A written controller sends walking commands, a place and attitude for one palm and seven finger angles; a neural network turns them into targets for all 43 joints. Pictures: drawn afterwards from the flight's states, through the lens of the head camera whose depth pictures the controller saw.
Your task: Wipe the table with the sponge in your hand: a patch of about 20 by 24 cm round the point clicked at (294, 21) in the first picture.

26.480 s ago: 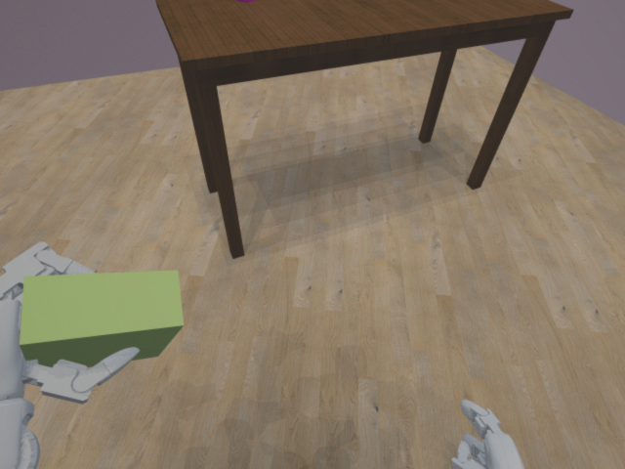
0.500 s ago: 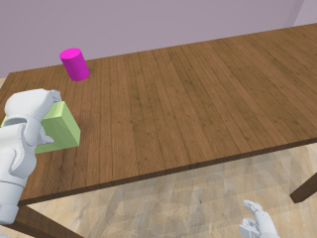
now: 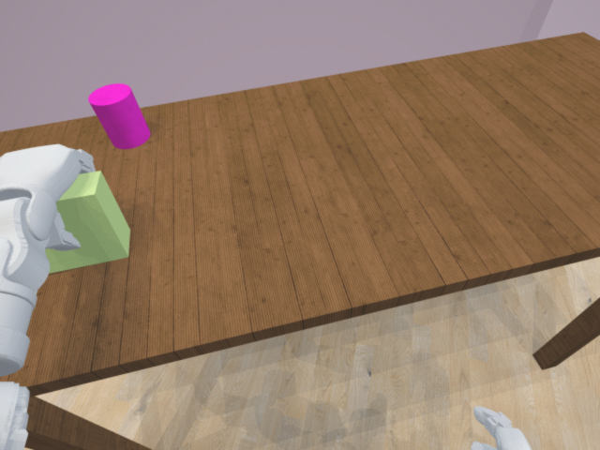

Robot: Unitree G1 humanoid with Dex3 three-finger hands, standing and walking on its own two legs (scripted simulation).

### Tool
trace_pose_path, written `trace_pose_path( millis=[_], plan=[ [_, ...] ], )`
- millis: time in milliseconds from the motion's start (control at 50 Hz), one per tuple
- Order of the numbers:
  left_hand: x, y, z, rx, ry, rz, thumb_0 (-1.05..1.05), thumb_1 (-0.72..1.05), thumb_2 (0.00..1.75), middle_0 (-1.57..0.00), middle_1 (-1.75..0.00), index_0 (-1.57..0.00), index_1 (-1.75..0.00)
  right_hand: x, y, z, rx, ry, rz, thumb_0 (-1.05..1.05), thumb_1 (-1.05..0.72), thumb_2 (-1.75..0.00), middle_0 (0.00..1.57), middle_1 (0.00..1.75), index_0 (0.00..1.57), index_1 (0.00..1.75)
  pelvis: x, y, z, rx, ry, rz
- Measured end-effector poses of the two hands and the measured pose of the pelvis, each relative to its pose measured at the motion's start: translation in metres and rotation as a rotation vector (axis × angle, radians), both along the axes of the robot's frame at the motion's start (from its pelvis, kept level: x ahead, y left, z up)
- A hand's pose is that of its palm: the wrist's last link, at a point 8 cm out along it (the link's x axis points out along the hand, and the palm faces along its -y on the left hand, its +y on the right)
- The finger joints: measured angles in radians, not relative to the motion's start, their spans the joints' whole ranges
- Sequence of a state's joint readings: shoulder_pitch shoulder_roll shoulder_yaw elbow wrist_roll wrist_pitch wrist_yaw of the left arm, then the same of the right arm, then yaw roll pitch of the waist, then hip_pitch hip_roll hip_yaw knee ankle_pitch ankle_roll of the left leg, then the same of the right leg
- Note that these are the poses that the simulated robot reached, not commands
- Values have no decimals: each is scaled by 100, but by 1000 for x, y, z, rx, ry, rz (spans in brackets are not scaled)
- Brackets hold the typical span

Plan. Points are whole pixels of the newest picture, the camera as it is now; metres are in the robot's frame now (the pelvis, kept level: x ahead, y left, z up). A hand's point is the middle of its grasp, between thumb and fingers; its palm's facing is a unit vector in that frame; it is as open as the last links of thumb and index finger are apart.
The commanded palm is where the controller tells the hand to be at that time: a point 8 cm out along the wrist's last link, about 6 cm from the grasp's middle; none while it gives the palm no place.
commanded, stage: wipe forward along the first lane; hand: left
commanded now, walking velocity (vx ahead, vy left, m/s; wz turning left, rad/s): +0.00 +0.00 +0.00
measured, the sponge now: (71, 234) +0.35 +0.36 +0.10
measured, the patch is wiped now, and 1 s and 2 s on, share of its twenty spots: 0.30 0.35 0.40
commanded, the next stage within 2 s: slide across to the middle lane in 0.78 s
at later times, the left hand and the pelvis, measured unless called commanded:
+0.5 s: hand (65, 187) +0.40 +0.36 +0.15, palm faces -0.16 +0.02 -0.99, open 9.6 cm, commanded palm +0.40 +0.36 +0.17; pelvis -0.01 +0.00 +0.00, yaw -1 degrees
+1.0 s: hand (66, 177) +0.42 +0.37 +0.14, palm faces -0.13 +0.04 -0.99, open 9.6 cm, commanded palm +0.42 +0.35 +0.18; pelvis +0.00 +0.01 +0.00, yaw -1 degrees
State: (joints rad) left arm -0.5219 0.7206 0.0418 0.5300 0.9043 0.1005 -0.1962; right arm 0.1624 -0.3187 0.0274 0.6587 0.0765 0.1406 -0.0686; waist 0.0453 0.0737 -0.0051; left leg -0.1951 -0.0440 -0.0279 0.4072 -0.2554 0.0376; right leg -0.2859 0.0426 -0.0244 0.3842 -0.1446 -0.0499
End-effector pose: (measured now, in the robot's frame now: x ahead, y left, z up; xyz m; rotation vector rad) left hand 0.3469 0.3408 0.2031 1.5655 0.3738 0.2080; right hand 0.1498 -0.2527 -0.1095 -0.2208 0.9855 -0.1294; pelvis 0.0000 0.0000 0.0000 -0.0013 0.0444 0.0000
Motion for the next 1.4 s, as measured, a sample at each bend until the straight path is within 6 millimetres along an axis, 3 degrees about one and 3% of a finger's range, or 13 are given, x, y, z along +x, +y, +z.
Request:
trace_pose_path(
  millis=[540, 840, 1020, 1260, 1400],
  plan=[
    [42, 15, -1, 20, 61, -25, 2, -51, 110, -81, -135, -81, -138, -81, -15, -16, -36, 199, -110, 1, -90, -89, 21, 30, 20, 30, -10, 2, -5, -1, 89, -12],
    [62, 24, -2, 33, 68, -35, 2, -52, 111, -81, -135, -81, -139, -108, -19, -17, -65, 290, -159, 1, -91, -89, 20, 30, 20, 30, -5, 8, -6, -7, 128, -20],
    [57, 23, -2, 41, 24, -57, 1, -51, 111, -80, -136, -80, -140, -89, -5, -20, -29, 273, -147, 1, -91, -89, 20, 30, 20, 30, 4, 14, -5, -11, 114, -16],
    [62, 13, 1, 30, -3, -72, 0, -50, 111, -78, -138, -78, -142, -22, 22, -11, 0, 146, -55, 1, -91, -89, 21, 30, 20, 30, 16, 24, 0, -16, 73, 14],
    [76, -8, 4, 24, -32, -126, 0, -50, 111, -78, -139, -78, -143, 9, 33, -4, 10, 85, -20, 1, -91, -89, 20, 30, 20, 30, 25, 29, 2, -19, 65, 19]
  ],
)
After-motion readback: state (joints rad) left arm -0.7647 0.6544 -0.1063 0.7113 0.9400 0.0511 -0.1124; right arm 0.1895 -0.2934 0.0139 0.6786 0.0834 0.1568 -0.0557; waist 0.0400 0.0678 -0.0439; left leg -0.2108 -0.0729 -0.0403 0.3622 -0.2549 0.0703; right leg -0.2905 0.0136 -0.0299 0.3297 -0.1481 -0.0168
